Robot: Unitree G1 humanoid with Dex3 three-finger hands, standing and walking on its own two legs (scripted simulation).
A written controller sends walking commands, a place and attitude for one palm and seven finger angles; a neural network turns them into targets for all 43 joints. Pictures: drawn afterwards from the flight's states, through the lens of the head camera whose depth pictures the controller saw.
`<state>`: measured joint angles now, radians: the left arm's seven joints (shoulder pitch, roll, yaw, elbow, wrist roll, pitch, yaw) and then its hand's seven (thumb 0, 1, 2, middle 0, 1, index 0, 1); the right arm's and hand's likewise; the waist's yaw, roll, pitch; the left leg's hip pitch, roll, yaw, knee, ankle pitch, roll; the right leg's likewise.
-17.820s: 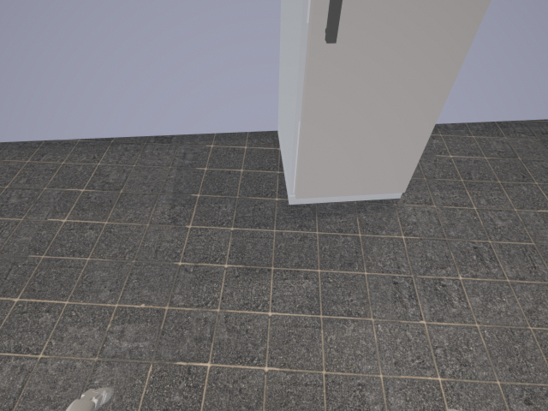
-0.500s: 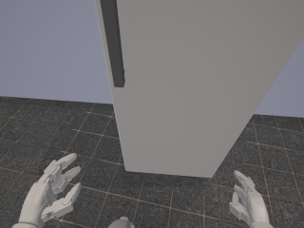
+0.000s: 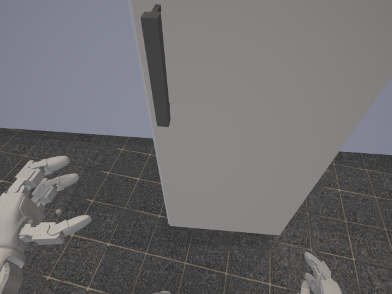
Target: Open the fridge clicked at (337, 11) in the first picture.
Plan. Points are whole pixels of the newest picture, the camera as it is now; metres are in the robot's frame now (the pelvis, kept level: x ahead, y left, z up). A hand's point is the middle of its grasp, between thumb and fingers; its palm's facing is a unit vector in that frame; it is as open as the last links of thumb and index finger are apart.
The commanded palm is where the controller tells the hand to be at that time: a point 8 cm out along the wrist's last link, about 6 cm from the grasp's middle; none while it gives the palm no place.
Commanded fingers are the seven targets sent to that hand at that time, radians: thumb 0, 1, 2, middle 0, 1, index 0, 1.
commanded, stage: raise the hand to about handle height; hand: left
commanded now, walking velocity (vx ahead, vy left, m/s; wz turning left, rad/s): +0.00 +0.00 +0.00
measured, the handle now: (160, 72) +0.49 +0.12 +0.21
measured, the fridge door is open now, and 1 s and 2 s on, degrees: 0 0 0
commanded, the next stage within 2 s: move the hooked fingers beside the handle in 1.18 s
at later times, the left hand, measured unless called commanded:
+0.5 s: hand (10, 184) +0.22 +0.29 +0.18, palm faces +0.10 -0.99 -0.08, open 13.8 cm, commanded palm +0.19 +0.34 +0.21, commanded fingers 0.00 -0.50 0.30 -0.30 -1.20 -0.30 -1.20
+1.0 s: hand (11, 159) +0.23 +0.28 +0.23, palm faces +0.09 -0.99 -0.09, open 14.0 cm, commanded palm +0.20 +0.32 +0.24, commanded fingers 0.00 -0.50 0.30 -0.30 -1.20 -0.30 -1.20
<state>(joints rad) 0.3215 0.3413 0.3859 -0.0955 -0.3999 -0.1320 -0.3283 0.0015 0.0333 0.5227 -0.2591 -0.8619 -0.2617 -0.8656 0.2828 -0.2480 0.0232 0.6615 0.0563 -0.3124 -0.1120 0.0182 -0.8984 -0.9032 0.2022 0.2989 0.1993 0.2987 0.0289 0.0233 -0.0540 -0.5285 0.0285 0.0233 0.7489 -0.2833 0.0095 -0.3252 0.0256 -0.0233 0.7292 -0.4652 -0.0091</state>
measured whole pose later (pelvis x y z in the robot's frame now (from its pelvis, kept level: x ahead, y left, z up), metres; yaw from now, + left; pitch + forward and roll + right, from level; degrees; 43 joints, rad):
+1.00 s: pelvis -0.03 +0.00 +0.02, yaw +2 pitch -5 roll -1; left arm -0.12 0.50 0.43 0.00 -0.36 0.28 -0.40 -0.02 -0.50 0.30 -0.30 -1.20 -0.30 -1.20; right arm 0.17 -0.27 0.09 0.67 0.10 -0.23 -0.13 0.02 -0.90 -0.90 0.20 0.30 0.20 0.30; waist 0.07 0.05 -0.01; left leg -0.28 0.02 -0.01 0.49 -0.13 0.01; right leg -0.07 0.03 -0.06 0.46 -0.31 -0.02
